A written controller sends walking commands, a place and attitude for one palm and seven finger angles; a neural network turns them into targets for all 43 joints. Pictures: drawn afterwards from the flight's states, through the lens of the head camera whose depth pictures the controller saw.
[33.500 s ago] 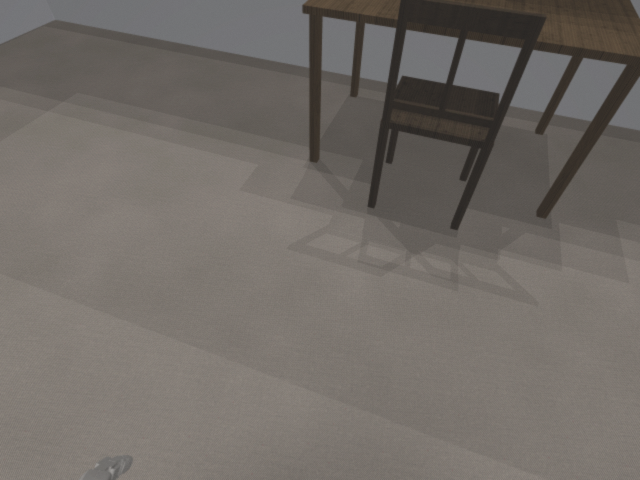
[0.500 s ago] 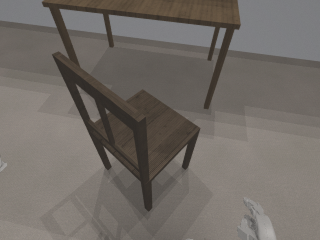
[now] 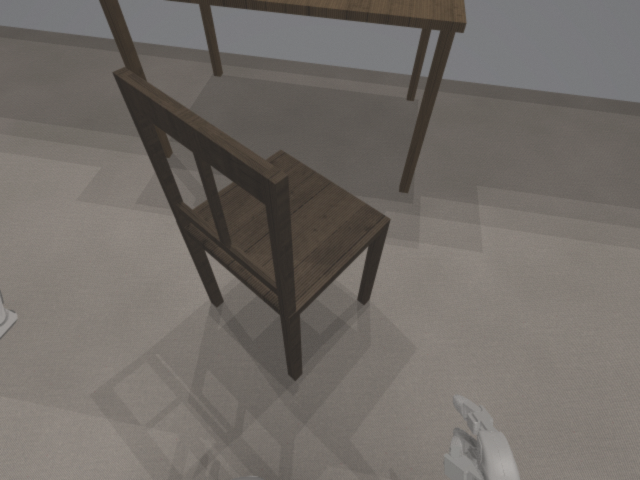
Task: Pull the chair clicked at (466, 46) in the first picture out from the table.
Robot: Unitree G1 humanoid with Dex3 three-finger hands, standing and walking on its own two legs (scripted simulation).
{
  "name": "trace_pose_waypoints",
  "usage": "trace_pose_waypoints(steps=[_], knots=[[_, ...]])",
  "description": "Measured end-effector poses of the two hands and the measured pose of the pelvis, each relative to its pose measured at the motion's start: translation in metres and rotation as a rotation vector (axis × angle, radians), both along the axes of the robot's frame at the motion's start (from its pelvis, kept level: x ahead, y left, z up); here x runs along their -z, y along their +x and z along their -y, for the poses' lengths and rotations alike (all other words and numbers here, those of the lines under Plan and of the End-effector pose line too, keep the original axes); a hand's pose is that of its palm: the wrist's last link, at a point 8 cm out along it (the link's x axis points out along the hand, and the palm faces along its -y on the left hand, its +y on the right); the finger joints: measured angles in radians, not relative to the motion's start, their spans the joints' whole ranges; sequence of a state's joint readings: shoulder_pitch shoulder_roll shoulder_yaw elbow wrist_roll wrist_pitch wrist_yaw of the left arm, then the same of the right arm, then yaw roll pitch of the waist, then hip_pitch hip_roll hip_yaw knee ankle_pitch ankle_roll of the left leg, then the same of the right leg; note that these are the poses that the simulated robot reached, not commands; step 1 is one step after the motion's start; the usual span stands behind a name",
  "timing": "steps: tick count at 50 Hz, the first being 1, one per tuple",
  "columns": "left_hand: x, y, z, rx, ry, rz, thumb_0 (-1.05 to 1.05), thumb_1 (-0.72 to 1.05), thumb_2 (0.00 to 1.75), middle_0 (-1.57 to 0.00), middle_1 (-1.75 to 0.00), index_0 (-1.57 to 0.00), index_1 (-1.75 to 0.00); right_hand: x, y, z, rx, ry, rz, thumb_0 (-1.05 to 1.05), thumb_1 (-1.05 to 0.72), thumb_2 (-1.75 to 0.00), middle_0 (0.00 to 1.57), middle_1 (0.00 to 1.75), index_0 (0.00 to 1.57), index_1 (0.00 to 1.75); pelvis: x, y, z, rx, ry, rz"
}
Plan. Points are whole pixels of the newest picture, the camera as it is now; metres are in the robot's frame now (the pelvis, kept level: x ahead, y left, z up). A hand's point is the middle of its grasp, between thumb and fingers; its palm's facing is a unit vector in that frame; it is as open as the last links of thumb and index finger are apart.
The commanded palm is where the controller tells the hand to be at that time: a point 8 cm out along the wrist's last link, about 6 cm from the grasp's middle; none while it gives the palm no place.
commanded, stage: step back with the hand held close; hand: left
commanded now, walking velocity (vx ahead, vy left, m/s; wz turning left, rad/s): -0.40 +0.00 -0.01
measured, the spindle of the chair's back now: (214, 201) +0.59 +0.26 -0.10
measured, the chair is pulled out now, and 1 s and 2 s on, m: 0.59 0.59 0.59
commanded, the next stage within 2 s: stop stepping back and stand still in 0.02 s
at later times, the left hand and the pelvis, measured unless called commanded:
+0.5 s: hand out of the picture +0.10 +0.23 +0.17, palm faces +0.43 -0.75 -0.50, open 7.4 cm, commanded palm +0.05 +0.27 +0.18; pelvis -0.09 -0.03 +0.00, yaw +1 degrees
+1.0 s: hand out of the picture +0.13 +0.26 +0.16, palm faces +0.41 -0.78 -0.47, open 7.5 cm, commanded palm +0.07 +0.29 +0.18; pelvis -0.07 -0.01 +0.01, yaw +1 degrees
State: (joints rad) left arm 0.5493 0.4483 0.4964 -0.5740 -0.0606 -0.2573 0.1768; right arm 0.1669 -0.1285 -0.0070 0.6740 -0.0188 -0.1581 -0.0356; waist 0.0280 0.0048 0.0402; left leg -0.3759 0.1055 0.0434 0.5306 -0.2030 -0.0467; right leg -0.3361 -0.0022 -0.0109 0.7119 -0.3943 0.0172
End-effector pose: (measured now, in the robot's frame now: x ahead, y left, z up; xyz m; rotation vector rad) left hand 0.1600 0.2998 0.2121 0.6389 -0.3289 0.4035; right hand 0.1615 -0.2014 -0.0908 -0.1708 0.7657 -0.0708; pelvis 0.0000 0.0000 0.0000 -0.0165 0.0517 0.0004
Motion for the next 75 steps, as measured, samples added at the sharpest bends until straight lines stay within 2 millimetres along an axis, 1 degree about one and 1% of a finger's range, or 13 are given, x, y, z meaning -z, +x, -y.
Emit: trace_pose_waypoints(steps=[5,9,13,17,21,27,36,41,46,58,68,73,75], knots=[[0.018,-0.002,0.038,0.066,-0.009,-0.09,0.01,0.89,0.9,-0.21,-0.3,-0.2,-0.3,0.014,-0.025,0.026,0.019,0.033,-0.006,0.01,-0.91,-0.9,0.2,0.3,0.2,0.3,0.004,-0.032,0.021,0.017,-0.011,-0.007],[0.023,-0.016,0.059,0.126,-0.014,-0.186,0.01,0.88,0.9,-0.21,-0.3,-0.21,-0.3,0.002,-0.055,0.058,0.093,-0.007,-0.059,0.01,-0.91,-0.9,0.2,0.3,0.2,0.3,-0.007,-0.049,0.03,0.026,0.045,-0.03],[0.028,-0.038,0.058,0.119,0.002,-0.252,0.01,0.88,0.9,-0.22,-0.3,-0.21,-0.3,-0.015,-0.078,0.085,0.158,-0.081,-0.043,0.01,-0.91,-0.9,0.2,0.3,0.2,0.3,-0.009,-0.059,0.034,0.027,0.055,-0.035],[0.027,-0.06,0.047,0.099,0.001,-0.2,0.01,0.88,0.9,-0.22,-0.3,-0.21,-0.3,-0.021,-0.094,0.1,0.181,-0.151,-0.003,0.01,-0.91,-0.9,0.2,0.3,0.2,0.3,-0.001,-0.07,0.032,-0.011,0.026,0.002],[0.022,-0.085,0.037,0.048,-0.025,-0.135,0.01,0.88,0.9,-0.22,-0.3,-0.21,-0.3,-0.028,-0.105,0.097,0.158,-0.15,0.027,0.01,-0.91,-0.9,0.19,0.3,0.19,0.3,-0.004,-0.081,0.034,-0.006,0.035,0.043],[0.022,-0.111,0.028,-0.034,-0.086,-0.059,0.01,0.88,0.9,-0.22,-0.3,-0.21,-0.3,-0.022,-0.111,0.074,0.092,-0.098,0.061,0.01,-0.91,-0.9,0.2,0.3,0.19,0.3,-0.004,-0.093,0.029,-0.01,0.012,0.056],[0.039,-0.103,0.016,-0.027,-0.156,-0.066,0.01,0.89,0.9,-0.21,-0.3,-0.21,-0.3,-0.016,-0.125,0.037,0.062,-0.056,0.041,0.01,-0.91,-0.9,0.2,0.3,0.2,0.3,-0.004,-0.099,0.015,-0.014,0.01,0.073],[0.031,-0.095,0.015,-0.001,-0.11,-0.051,0.02,0.89,0.9,-0.21,-0.3,-0.21,-0.3,-0.012,-0.125,0.027,0.048,-0.038,0.018,0.01,-0.91,-0.9,0.2,0.3,0.2,0.3,-0.003,-0.092,0.015,-0.019,0.01,0.075],[0.026,-0.085,0.013,0.009,-0.094,-0.057,0.02,0.89,0.9,-0.21,-0.3,-0.21,-0.3,-0.011,-0.115,0.029,0.044,-0.044,-0.009,0.01,-0.91,-0.9,0.2,0.3,0.2,0.3,-0.006,-0.08,0.011,-0.013,-0.002,0.053],[0.036,-0.049,0.007,0.041,-0.104,-0.133,0.02,0.89,0.9,-0.21,-0.3,-0.21,-0.3,-0.025,-0.068,0.038,0.07,-0.09,0.024,0.01,-0.91,-0.9,0.2,0.3,0.2,0.3,-0.008,-0.056,0.003,-0.01,0.003,0.038],[0.022,-0.047,0.007,0.051,-0.056,-0.116,0.01,0.88,0.9,-0.22,-0.3,-0.21,-0.3,-0.029,-0.043,0.026,0.052,-0.063,0.053,0.01,-0.91,-0.9,0.2,0.3,0.2,0.3,-0.008,-0.049,0.004,-0.016,0.002,0.032],[0.028,-0.052,0.004,0.008,-0.085,-0.137,0.01,0.89,0.9,-0.21,-0.3,-0.21,-0.3,-0.024,-0.045,0.023,0.041,-0.046,0.036,0.01,-0.91,-0.9,0.2,0.3,0.2,0.3,-0.009,-0.05,0.004,-0.018,0.003,0.032],[0.055,-0.047,0.001,-0.001,-0.106,-0.233,0.01,0.89,0.9,-0.21,-0.3,-0.2,-0.3,-0.014,-0.048,0.024,0.001,-0.027,0.021,0.01,-0.91,-0.9,0.2,0.3,0.2,0.3,-0.007,-0.053,0.003,-0.038,0.001,0.02]])
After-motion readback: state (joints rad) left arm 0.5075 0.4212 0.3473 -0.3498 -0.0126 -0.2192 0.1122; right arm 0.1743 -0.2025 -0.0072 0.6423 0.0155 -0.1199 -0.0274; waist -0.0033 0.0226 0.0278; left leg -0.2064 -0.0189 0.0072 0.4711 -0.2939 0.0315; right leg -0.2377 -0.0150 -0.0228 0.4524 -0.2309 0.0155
